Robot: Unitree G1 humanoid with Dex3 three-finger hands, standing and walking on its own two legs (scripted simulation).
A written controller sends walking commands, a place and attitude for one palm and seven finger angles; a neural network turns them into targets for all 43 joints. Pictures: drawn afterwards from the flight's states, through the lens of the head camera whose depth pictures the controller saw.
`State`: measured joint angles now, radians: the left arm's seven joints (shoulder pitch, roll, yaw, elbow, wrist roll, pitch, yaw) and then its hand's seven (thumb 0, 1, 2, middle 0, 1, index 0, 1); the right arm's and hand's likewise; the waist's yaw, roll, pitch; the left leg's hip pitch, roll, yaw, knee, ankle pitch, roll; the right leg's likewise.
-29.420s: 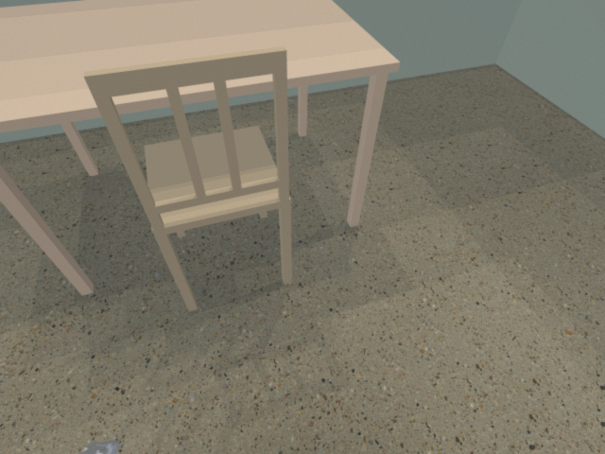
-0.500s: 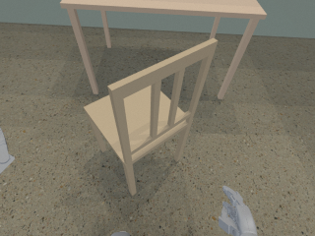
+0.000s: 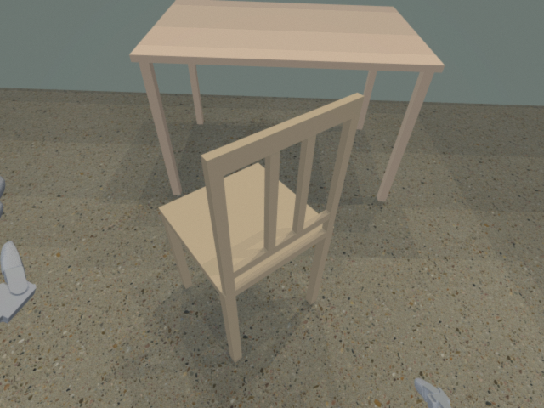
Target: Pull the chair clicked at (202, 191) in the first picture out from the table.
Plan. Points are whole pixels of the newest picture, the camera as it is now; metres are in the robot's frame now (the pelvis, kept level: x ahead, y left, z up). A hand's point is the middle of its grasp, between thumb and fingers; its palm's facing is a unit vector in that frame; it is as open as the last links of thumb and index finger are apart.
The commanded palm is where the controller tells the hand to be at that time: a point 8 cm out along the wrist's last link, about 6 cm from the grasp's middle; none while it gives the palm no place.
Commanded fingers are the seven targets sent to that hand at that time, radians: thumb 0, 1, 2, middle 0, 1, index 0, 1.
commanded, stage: stop stepping back and stand still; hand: left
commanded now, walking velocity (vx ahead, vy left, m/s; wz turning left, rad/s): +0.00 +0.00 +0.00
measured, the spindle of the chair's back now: (270, 205) +0.56 +0.03 -0.06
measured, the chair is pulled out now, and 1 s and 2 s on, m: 0.58 0.58 0.58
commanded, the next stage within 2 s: let the arm hang, fingers relaxed in 0.58 s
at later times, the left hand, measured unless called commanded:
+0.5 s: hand (42, 270) +0.23 +0.28 +0.16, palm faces +0.36 -0.80 -0.47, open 7.4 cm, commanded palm +0.17 +0.31 +0.18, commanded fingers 0.00 0.90 0.90 -0.20 -0.30 -0.20 -0.30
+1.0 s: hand out of the picture +0.05 +0.18 -0.16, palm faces +0.04 -0.98 -0.19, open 6.9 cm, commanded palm none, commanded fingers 0.00 0.90 0.90 -0.20 -0.30 -0.20 -0.30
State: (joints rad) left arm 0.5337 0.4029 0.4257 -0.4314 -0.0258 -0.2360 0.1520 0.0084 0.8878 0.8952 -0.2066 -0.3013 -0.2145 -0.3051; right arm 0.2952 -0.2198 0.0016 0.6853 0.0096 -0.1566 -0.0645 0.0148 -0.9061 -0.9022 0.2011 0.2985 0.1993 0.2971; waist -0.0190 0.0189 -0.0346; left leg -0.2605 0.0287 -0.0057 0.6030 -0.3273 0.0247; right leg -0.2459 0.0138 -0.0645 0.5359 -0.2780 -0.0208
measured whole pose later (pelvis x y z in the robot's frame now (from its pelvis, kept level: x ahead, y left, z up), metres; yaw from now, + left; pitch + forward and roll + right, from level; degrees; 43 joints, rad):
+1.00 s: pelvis +0.00 +0.01 +0.01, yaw +0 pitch +0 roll +0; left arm 0.27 0.16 0.02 0.92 0.00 0.04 0.03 -0.02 0.99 0.89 -0.20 -0.30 -0.21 -0.30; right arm 0.26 -0.20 0.01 0.96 -0.02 0.01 -0.01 0.01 -0.91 -0.90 0.20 0.30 0.20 0.30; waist -0.01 -0.02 0.04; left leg -0.22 -0.01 0.01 0.50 -0.28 0.01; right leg -0.23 -0.02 -0.05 0.50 -0.26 0.00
